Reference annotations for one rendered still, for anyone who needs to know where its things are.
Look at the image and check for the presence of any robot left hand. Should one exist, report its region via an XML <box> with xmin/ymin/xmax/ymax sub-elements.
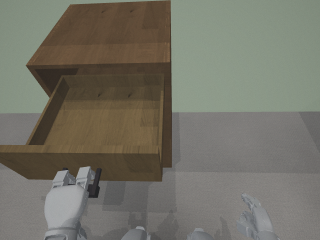
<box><xmin>44</xmin><ymin>166</ymin><xmax>96</xmax><ymax>240</ymax></box>

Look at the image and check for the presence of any robot right hand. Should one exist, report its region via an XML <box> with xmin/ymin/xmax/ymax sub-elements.
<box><xmin>236</xmin><ymin>193</ymin><xmax>275</xmax><ymax>240</ymax></box>

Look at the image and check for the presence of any handle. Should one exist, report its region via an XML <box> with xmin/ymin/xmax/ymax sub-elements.
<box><xmin>62</xmin><ymin>167</ymin><xmax>102</xmax><ymax>198</ymax></box>

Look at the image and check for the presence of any cabinet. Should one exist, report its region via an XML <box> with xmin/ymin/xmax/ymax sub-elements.
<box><xmin>26</xmin><ymin>0</ymin><xmax>172</xmax><ymax>168</ymax></box>

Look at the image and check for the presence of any left robot forearm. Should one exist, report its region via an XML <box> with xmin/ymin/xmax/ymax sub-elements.
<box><xmin>44</xmin><ymin>227</ymin><xmax>78</xmax><ymax>240</ymax></box>

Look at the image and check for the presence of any left robot shin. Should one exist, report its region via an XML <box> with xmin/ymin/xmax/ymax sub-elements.
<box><xmin>135</xmin><ymin>226</ymin><xmax>145</xmax><ymax>231</ymax></box>

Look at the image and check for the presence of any left robot thigh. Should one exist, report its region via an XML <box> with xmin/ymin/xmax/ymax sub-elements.
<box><xmin>121</xmin><ymin>229</ymin><xmax>151</xmax><ymax>240</ymax></box>

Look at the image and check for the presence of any drawer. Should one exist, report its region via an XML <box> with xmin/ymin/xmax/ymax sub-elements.
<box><xmin>0</xmin><ymin>73</ymin><xmax>165</xmax><ymax>182</ymax></box>

